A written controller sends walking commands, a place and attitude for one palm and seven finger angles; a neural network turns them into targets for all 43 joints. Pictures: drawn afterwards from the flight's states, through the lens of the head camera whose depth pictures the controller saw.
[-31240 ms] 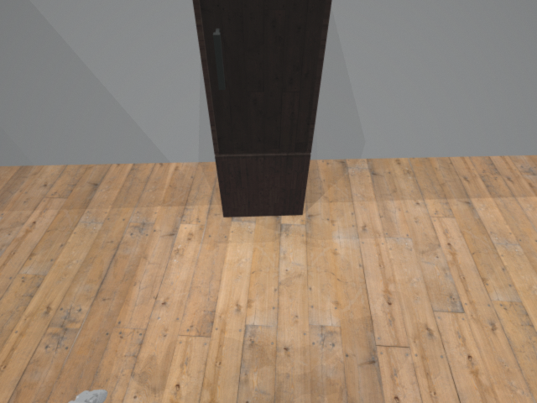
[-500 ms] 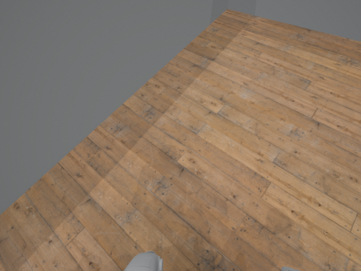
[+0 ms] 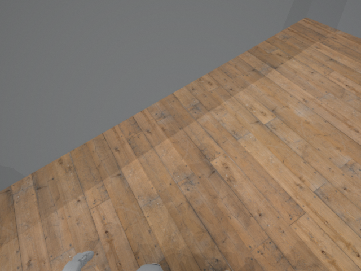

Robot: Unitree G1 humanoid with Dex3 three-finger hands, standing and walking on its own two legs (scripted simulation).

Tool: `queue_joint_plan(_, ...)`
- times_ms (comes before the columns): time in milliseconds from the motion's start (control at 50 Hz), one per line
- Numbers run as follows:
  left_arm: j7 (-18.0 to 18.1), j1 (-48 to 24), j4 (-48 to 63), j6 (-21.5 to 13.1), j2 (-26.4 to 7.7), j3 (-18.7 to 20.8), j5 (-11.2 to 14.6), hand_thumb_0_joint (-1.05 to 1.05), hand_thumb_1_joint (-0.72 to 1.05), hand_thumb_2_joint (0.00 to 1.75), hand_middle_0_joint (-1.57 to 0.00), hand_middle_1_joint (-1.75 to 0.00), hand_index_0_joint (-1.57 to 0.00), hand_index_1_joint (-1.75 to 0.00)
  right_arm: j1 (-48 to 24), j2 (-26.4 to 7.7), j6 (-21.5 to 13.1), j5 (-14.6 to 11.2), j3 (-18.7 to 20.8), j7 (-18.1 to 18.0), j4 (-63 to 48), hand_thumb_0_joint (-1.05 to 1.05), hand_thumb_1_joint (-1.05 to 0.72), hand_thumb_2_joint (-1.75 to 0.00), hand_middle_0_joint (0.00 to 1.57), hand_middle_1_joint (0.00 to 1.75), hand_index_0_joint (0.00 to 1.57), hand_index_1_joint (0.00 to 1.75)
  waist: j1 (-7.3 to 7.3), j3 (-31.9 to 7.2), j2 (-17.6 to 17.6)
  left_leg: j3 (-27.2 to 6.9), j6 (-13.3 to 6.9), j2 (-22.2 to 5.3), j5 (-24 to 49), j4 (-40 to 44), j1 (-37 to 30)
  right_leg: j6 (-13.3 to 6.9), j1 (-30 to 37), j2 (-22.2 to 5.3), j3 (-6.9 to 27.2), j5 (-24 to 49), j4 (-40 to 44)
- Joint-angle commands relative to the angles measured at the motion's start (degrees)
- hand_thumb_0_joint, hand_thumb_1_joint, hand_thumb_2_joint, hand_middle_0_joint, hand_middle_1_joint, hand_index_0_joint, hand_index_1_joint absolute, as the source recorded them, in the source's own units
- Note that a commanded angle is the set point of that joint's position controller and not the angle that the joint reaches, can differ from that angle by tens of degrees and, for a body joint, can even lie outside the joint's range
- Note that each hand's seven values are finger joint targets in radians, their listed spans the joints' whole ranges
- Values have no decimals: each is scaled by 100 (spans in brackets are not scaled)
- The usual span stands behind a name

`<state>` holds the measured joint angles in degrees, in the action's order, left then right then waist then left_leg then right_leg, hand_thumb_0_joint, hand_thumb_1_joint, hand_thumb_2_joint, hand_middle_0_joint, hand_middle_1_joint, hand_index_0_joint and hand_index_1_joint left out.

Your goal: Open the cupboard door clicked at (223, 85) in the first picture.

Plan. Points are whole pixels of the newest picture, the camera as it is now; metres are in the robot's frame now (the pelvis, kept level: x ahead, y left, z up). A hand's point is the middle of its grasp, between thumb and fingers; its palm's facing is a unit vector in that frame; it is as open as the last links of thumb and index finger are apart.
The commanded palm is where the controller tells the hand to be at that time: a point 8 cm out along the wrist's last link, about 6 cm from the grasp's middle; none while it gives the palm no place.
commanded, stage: turn to face it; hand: left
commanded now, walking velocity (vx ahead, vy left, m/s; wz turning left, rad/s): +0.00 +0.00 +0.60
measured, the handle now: out of the picture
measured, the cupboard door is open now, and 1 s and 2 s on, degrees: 52 52 52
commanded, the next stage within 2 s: none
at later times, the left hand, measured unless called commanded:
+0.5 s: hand out of the picture -0.03 +0.22 -0.17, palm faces +0.37 -0.89 -0.26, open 7.3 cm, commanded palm none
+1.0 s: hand out of the picture -0.03 +0.14 -0.14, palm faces +0.59 -0.76 -0.25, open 7.3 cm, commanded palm none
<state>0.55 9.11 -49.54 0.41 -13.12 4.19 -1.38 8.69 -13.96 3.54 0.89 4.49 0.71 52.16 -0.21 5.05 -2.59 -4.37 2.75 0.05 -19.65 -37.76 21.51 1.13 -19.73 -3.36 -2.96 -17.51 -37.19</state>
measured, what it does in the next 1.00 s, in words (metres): steps on the spot, turning left: left foot, then right foot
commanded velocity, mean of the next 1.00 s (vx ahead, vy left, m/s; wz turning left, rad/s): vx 0.00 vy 0.00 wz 0.60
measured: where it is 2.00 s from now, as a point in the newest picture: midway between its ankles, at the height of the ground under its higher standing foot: outside the picture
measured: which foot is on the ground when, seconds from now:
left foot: up 0.00-0.38, down 0.40-0.76, up 0.78-1.00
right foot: down 0.00-0.40, up 0.42-0.74, down 0.76-1.00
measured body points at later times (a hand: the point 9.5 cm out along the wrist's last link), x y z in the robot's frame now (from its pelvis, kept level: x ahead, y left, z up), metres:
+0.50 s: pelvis -0.01 -0.01 +0.00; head +0.04 +0.02 +0.45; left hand -0.05 +0.26 -0.15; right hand +0.19 -0.21 -0.12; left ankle -0.03 +0.10 -0.72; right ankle +0.01 -0.14 -0.67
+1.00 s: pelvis +0.02 -0.05 +0.02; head +0.08 -0.04 +0.46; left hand -0.06 +0.18 -0.12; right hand +0.24 -0.22 -0.14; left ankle -0.07 +0.05 -0.66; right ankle +0.06 -0.15 -0.72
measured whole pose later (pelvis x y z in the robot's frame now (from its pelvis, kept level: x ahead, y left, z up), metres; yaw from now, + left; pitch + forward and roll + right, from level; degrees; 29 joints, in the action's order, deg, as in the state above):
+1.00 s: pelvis +0.02 -0.05 +0.02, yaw +38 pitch +1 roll +2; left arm 1.5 11.4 -50.7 0.1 -9.1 2.3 -1.5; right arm 8.2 -14.0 4.9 0.5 5.0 1.7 54.5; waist -1.3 6.3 -0.2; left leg 2.5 3.9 -1.3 -24.5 -56.2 26.6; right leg -0.5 -11.9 -7.2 -12.0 -18.4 -29.9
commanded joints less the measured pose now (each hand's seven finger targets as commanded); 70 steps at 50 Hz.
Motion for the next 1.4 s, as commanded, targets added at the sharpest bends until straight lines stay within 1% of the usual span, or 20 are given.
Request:
queue_joint_plan(0,142,602,228,-99,-1146,199,-1,0,90,90,-20,-30,-20,-30,-479,-618,-67,12,223,7,-599,0,-90,-90,20,30,20,30,272,-569,1978,9,-97,-49,-1251,-3376,1362,-972,829,-2285,2167,737,2163)
queue_joint_plan(80,156,97,361,-122,-689,51,0,0,90,90,-20,-30,-20,-30,-168,-345,-8,4,102,112,-312,0,-90,-90,20,30,20,30,-61,-554,1468,466,108,-221,-370,-3030,1175,-624,1101,-1478,153,2450,1658)
queue_joint_plan(200,151,811,66,-136,-932,136,-11,0,90,90,-20,-30,-20,-30,-560,-167,-38,-28,-3,124,-322,0,-90,-90,20,30,20,30,296,-698,1293,927,102,-143,-601,-1366,788,-729,1903,-1743,-209,3717,1338)
queue_joint_plan(320,88,612,10,-86,-1044,254,1,0,90,90,-20,-30,-20,-30,-173,-309,-127,-20,20,88,-339,0,-90,-90,20,30,20,30,44,-781,1139,1149,-118,-77,84,493,-558,-498,1228,-1877,-603,2808,659)
queue_joint_plan(340,66,492,38,-66,-966,246,31,0,90,90,-20,-30,-20,-30,190,-507,-163,-3,84,96,-267,0,-90,-90,20,30,20,30,-195,-953,712,874,-225,-249,781,1219,-1358,-244,692,-1733,-801,2247,-57)
queue_joint_plan(360,19,484,232,-18,-656,208,77,0,90,90,-20,-30,-20,-30,569,-1167,-209,58,252,56,-233,0,-90,-90,20,30,20,30,-406,-1178,-927,-1051,-905,-1622,2281,1520,-2273,219,-756,-959,-1064,-150,-1311)
queue_joint_plan(380,28,7,534,23,-437,68,44,0,90,90,-20,-30,-20,-30,938,-1562,-169,52,330,-6,-145,0,-90,-90,20,30,20,30,-629,-1024,-1519,-2037,-1664,-2586,3720,1768,-2227,350,-1605,-475,-549,-2274,-2304)
queue_joint_plan(420,64,-322,465,90,-468,121,10,0,90,90,-20,-30,-20,-30,717,-1360,-203,66,291,-121,-176,0,-90,-90,20,30,20,30,-504,-939,-1205,-1637,-1566,-2091,2499,1786,-1667,298,-1755,-433,174,-1569,-2979)
queue_joint_plan(500,-21,119,115,130,-490,139,17,0,90,90,-20,-30,-20,-30,-24,-1033,-269,60,162,-145,-394,0,-90,-90,20,30,20,30,-53,-665,-470,-781,-1174,-1395,2136,1871,-1053,346,-1251,-324,246,-600,-2672)
queue_joint_plan(680,8,536,182,24,-440,118,68,0,90,90,-20,-30,-20,-30,-227,-1053,-159,55,267,-89,-462,0,-90,-90,20,30,20,30,135,-824,-714,-1147,-980,-987,1745,1288,-289,242,687,255,-81,-82,343)
queue_joint_plan(700,38,793,140,-28,-594,162,57,0,90,90,-20,-30,-20,-30,-283,-924,-154,14,258,-74,-517,0,-90,-90,20,30,20,30,284,-899,-350,-1022,-750,-719,1316,926,182,196,1401,66,40,381,1173)
queue_joint_plan(740,120,907,184,-90,-1417,282,-52,0,90,90,-20,-30,-20,-30,-287,-415,-168,-30,188,-9,-708,0,-90,-90,20,30,20,30,430,-822,2079,304,-60,444,-1562,-1729,1524,-812,1841,-2498,2344,1052,2247)
queue_joint_plan(840,156,44,341,-119,-669,69,8,0,90,90,-20,-30,-20,-30,-114,-358,-3,-6,145,92,-266,0,-90,-90,20,30,20,30,-90,-568,1378,346,88,-170,-385,-3184,1231,-683,1214,-1494,238,2573,1653)
queue_joint_plan(980,138,748,79,-111,-960,196,-26,0,90,90,-20,-30,-20,-30,-626,-146,-57,-29,12,122,-353,0,-90,-90,20,30,20,30,306,-636,1368,973,67,-123,-660,-1026,694,-730,1911,-1768,-291,3644,1238)
queue_joint_plan(1080,63,596,63,-81,-1045,278,37,0,90,90,-20,-30,-20,-30,25,-435,-186,0,73,93,-284,0,-90,-90,20,30,20,30,-90,-998,1033,1089,-181,-22,635,1114,-1002,-278,1257,-1719,-792,3228,-52)
queue_joint_plan(1100,27,536,209,-56,-832,254,71,0,90,90,-20,-30,-20,-30,478,-996,-244,51,211,67,-218,0,-90,-90,20,30,20,30,-365,-1364,-194,-224,-644,-1031,2180,1438,-2154,93,35,-1236,-1028,1527,-1212)
queue_joint_plan(1120,0,146,536,-27,-427,91,81,0,90,90,-20,-30,-20,-30,927,-1584,-231,58,359,9,-147,0,-90,-90,20,30,20,30,-627,-1299,-1694,-2039,-1562,-2430,4574,1577,-2575,399,-1450,-467,-754,-2191,-2421)
queue_joint_plan(1140,66,-274,664,60,-589,64,7,0,90,90,-20,-30,-20,-30,1155,-1523,-198,30,306,-30,-26,0,-90,-90,20,30,20,30,-664,-1227,-867,-1841,-1740,-2504,4204,1455,-2318,309,-1541,-458,-48,-2156,-2862)
queue_joint_plan(1240,-9,11,195,114,-502,125,28,0,90,90,-20,-30,-20,-30,77,-1021,-284,55,151,-163,-344,0,-90,-90,20,30,20,30,-82,-804,-506,-730,-1176,-1374,3168,1661,-1334,366,-1226,-334,263,-668,-2864)
queue_joint_plan(1380,-6,17,316,96,-421,82,65,0,90,90,-20,-30,-20,-30,-45,-1101,-209,86,225,-104,-381,0,-90,-90,20,30,20,30,-61,-756,-599,-1099,-1171,-1186,2317,1586,-884,321,-255,88,49,-734,-864)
